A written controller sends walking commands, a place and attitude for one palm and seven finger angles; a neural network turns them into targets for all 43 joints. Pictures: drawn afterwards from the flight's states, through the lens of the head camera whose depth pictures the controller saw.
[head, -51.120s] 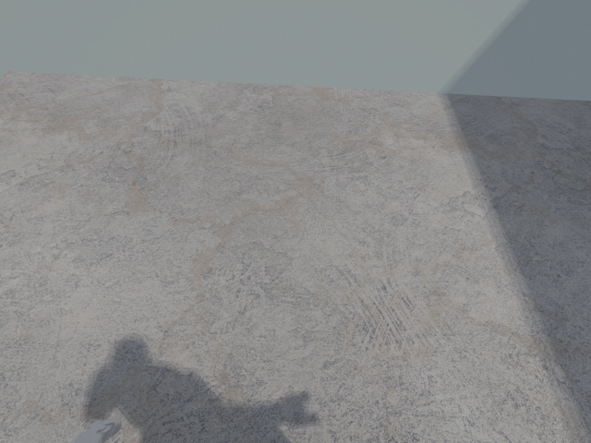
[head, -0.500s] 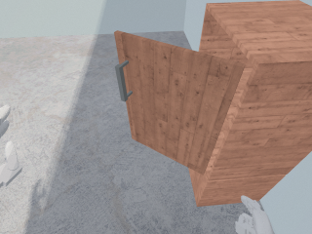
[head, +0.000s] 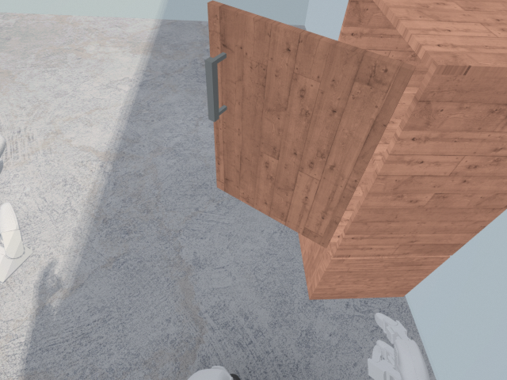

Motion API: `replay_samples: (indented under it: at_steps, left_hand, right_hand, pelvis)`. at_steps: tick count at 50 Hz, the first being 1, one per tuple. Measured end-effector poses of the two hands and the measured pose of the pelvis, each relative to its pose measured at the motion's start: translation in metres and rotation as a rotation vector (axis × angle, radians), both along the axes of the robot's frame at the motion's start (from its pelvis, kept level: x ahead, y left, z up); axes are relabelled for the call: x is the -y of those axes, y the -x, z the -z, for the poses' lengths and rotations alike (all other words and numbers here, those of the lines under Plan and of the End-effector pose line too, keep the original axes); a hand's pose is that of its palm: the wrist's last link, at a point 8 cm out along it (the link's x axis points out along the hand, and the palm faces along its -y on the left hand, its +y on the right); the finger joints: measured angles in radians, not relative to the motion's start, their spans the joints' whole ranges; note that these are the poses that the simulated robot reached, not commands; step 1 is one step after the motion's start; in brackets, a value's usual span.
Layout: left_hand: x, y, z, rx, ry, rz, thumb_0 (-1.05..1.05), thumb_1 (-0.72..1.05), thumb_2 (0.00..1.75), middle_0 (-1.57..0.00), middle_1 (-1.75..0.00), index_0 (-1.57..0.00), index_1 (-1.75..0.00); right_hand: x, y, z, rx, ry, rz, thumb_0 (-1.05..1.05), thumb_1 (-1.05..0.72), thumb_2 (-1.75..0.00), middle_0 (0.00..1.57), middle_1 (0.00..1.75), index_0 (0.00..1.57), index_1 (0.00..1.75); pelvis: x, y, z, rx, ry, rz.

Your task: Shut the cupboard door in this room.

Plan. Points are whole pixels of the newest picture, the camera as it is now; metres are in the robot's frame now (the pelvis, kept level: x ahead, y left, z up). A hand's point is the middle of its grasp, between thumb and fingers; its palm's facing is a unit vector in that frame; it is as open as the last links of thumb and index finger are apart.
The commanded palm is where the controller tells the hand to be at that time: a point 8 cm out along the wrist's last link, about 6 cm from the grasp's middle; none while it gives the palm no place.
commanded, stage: step back with the hand held close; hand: left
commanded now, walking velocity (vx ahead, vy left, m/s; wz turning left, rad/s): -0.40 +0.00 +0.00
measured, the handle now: (217, 88) +0.72 +0.14 +0.06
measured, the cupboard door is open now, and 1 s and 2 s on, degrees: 54 54 54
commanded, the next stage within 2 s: stop stepping back and stand still in 0.36 s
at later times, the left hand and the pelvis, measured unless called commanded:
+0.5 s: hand out of the picture +0.09 +0.29 +0.18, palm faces +0.51 -0.73 -0.46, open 7.4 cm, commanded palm +0.02 +0.31 +0.20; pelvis -0.10 +0.00 +0.00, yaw +3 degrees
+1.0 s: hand out of the picture +0.02 +0.29 +0.20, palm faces +0.47 -0.78 -0.41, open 7.4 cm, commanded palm -0.04 +0.32 +0.20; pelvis -0.18 +0.02 +0.02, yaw +0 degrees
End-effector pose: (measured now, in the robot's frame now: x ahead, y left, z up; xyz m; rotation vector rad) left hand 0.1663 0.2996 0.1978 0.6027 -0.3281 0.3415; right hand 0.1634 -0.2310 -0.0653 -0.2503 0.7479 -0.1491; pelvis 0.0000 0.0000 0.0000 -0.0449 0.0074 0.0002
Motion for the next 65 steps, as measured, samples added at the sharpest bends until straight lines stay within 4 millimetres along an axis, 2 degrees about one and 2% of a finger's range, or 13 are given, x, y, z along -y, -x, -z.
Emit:
replay_samples:
  at_steps: [8, 13, 17, 20, 23, 28, 33, 39, 44, 49, 55, 60, 65]
  left_hand:
    - [0.008, 0.044, -0.008, 0.034, -0.053, -0.037, 0.01, 0.89, 0.90, -0.21, -0.30, -0.21, -0.31]
    - [0.007, 0.078, -0.008, 0.065, 0.002, -0.088, 0.01, 0.89, 0.90, -0.21, -0.30, -0.21, -0.31]
    - [-0.006, 0.095, 0.001, 0.061, 0.053, -0.116, 0.01, 0.89, 0.90, -0.21, -0.30, -0.21, -0.31]
    - [-0.016, 0.105, 0.006, 0.065, 0.045, -0.116, 0.01, 0.89, 0.90, -0.21, -0.30, -0.21, -0.30]
    - [-0.023, 0.116, 0.005, 0.040, 0.031, -0.121, 0.01, 0.89, 0.90, -0.21, -0.30, -0.21, -0.30]
    - [-0.013, 0.139, -0.008, 0.039, 0.000, -0.097, 0.01, 0.89, 0.90, -0.21, -0.30, -0.21, -0.30]
    - [-0.008, 0.152, -0.006, 0.051, 0.070, -0.055, 0.01, 0.89, 0.90, -0.21, -0.30, -0.21, -0.30]
    - [-0.036, 0.169, 0.007, 0.029, 0.121, -0.089, 0.01, 0.89, 0.90, -0.21, -0.30, -0.21, -0.31]
    - [-0.048, 0.182, 0.001, 0.023, 0.135, -0.122, 0.01, 0.89, 0.90, -0.21, -0.30, -0.21, -0.30]
    - [-0.033, 0.192, -0.012, 0.041, 0.109, -0.083, 0.01, 0.89, 0.90, -0.21, -0.30, -0.20, -0.30]
    - [-0.019, 0.198, -0.005, -0.038, 0.086, -0.034, 0.01, 0.89, 0.90, -0.21, -0.30, -0.21, -0.30]
    - [-0.028, 0.200, 0.004, -0.033, 0.123, -0.069, 0.01, 0.89, 0.90, -0.21, -0.30, -0.21, -0.31]
    - [-0.044, 0.185, 0.008, 0.042, 0.156, -0.089, 0.01, 0.89, 0.90, -0.21, -0.30, -0.21, -0.31]
  right_hand:
    - [0.018, 0.026, 0.004, 0.000, 0.015, -0.014, 0.02, -0.90, -0.90, 0.21, 0.30, 0.20, 0.30]
    - [0.025, 0.048, 0.004, -0.065, 0.028, -0.016, 0.02, -0.90, -0.90, 0.21, 0.30, 0.20, 0.30]
    - [0.018, 0.065, -0.005, -0.083, 0.063, -0.025, 0.02, -0.90, -0.90, 0.21, 0.30, 0.20, 0.30]
    - [0.010, 0.074, 0.000, -0.051, 0.089, -0.031, 0.02, -0.90, -0.90, 0.21, 0.30, 0.20, 0.30]
    - [-0.003, 0.088, 0.002, -0.024, 0.047, -0.022, 0.02, -0.90, -0.90, 0.20, 0.30, 0.20, 0.30]
    - [-0.021, 0.113, 0.007, 0.025, -0.060, -0.027, 0.02, -0.90, -0.90, 0.21, 0.30, 0.20, 0.30]
    - [-0.023, 0.149, 0.008, -0.017, -0.058, -0.017, 0.01, -0.90, -0.90, 0.21, 0.30, 0.20, 0.30]
    - [-0.017, 0.190, -0.004, -0.020, 0.020, 0.053, 0.02, -0.90, -0.90, 0.21, 0.30, 0.20, 0.30]
    - [-0.020, 0.214, -0.017, -0.011, 0.033, 0.070, 0.02, -0.90, -0.90, 0.21, 0.30, 0.20, 0.30]
    - [-0.026, 0.222, -0.018, -0.003, 0.010, 0.031, 0.02, -0.90, -0.90, 0.21, 0.30, 0.20, 0.30]
    - [-0.024, 0.227, -0.001, -0.014, -0.038, 0.054, 0.02, -0.90, -0.90, 0.21, 0.30, 0.20, 0.30]
    - [-0.020, 0.232, 0.001, -0.054, -0.023, 0.078, 0.02, -0.90, -0.90, 0.21, 0.30, 0.20, 0.30]
    - [-0.020, 0.223, 0.004, -0.071, 0.040, 0.064, 0.02, -0.90, -0.90, 0.21, 0.30, 0.20, 0.30]
  pelvis:
    - [0.014, 0.029, 0.005, 0.014, -0.009, -0.060]
    - [0.014, 0.045, 0.001, 0.003, -0.041, -0.072]
    - [0.008, 0.060, -0.004, -0.020, -0.061, -0.077]
    - [-0.002, 0.080, 0.004, -0.022, -0.049, -0.103]
    - [-0.003, 0.097, 0.002, -0.011, -0.047, -0.075]
    - [0.000, 0.114, 0.003, -0.026, -0.033, -0.020]
    - [-0.009, 0.137, -0.004, 0.002, -0.022, -0.015]
    - [-0.025, 0.153, -0.007, 0.035, -0.021, -0.016]
    - [-0.029, 0.164, -0.019, 0.033, 0.000, -0.019]
    - [-0.026, 0.178, -0.021, 0.008, -0.014, -0.008]
    - [-0.024, 0.193, -0.013, 0.019, -0.012, 0.020]
    - [-0.026, 0.182, -0.014, 0.028, -0.029, 0.032]
    - [-0.039, 0.173, -0.007, 0.044, -0.023, -0.002]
